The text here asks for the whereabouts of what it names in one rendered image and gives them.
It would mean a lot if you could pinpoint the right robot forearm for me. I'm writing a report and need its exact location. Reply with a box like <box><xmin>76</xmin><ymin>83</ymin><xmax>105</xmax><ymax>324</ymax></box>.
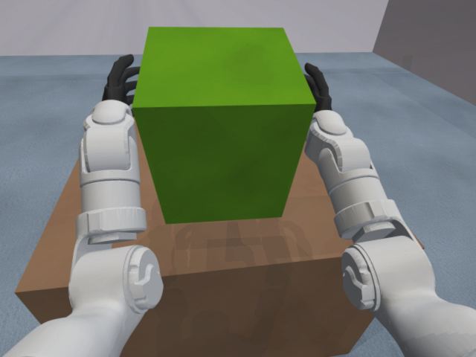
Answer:
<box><xmin>304</xmin><ymin>110</ymin><xmax>435</xmax><ymax>289</ymax></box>

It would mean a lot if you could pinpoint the robot left upper arm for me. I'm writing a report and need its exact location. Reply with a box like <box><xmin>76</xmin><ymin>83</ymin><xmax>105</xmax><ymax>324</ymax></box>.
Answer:
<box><xmin>2</xmin><ymin>245</ymin><xmax>164</xmax><ymax>357</ymax></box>

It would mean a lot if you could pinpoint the robot left hand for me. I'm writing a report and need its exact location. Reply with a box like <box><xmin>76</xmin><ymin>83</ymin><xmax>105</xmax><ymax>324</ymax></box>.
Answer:
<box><xmin>102</xmin><ymin>54</ymin><xmax>140</xmax><ymax>117</ymax></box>

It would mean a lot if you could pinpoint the pedestal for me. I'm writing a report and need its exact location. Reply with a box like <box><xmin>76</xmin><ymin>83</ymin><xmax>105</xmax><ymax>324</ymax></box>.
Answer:
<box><xmin>14</xmin><ymin>117</ymin><xmax>425</xmax><ymax>357</ymax></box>

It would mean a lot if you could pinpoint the robot right upper arm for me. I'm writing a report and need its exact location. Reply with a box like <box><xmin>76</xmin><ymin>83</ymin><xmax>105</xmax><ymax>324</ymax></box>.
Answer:
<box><xmin>341</xmin><ymin>236</ymin><xmax>476</xmax><ymax>357</ymax></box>

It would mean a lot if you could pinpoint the robot right hand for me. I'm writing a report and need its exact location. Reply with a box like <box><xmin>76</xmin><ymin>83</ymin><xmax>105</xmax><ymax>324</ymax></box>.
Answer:
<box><xmin>304</xmin><ymin>63</ymin><xmax>332</xmax><ymax>113</ymax></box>

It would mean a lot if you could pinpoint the left robot forearm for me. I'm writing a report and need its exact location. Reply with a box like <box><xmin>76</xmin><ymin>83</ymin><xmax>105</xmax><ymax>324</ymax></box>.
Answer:
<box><xmin>68</xmin><ymin>100</ymin><xmax>147</xmax><ymax>307</ymax></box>

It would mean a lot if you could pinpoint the carton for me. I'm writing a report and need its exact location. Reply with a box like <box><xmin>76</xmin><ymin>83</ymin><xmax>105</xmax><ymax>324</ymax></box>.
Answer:
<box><xmin>132</xmin><ymin>27</ymin><xmax>317</xmax><ymax>224</ymax></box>

